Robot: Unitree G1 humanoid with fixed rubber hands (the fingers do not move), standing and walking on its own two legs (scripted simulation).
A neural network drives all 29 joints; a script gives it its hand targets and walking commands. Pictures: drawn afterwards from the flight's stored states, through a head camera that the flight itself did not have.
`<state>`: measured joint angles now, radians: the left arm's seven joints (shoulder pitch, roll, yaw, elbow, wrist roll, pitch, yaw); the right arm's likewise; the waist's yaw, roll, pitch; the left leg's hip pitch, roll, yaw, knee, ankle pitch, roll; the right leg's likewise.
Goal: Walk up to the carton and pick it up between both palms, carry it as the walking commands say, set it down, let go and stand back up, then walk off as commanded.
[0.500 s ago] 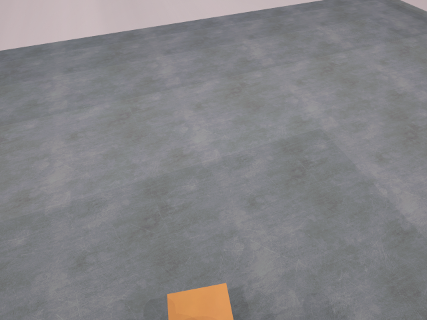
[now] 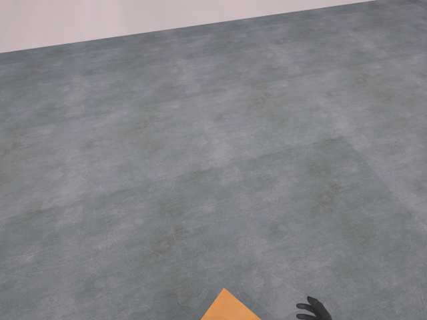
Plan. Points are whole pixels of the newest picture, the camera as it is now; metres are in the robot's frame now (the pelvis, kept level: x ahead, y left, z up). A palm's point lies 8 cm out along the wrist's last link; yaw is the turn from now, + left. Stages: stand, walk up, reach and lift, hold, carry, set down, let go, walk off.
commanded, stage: walk off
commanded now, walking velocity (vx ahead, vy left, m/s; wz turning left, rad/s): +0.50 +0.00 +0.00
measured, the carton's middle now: out of the picture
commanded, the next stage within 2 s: stand in 1.20 s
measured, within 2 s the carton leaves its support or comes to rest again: rests again in 1.52 s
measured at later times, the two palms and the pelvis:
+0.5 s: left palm out of the picture +0.13 +0.18 -0.11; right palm (368, 288) +0.24 -0.29 -0.12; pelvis +0.17 -0.05 +0.02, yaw +1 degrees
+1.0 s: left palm (133, 199) +0.41 +0.26 -0.12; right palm (336, 284) +0.23 -0.22 -0.10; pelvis +0.32 +0.01 +0.02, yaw +0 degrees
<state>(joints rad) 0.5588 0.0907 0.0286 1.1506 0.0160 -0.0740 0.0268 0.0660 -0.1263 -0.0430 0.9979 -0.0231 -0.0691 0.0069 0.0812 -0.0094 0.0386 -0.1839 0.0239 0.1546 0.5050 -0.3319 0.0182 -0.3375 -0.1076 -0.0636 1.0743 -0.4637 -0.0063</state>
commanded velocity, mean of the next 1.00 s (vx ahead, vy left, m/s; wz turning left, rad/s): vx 0.50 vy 0.00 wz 0.00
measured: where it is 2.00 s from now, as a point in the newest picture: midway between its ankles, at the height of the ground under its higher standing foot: (230, 265)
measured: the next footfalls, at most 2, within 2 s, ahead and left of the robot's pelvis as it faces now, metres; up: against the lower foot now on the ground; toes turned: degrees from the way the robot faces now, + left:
right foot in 0.26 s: +0.21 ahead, -0.16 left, +0.00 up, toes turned -9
left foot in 0.76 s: +0.32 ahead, +0.13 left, +0.00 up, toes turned +11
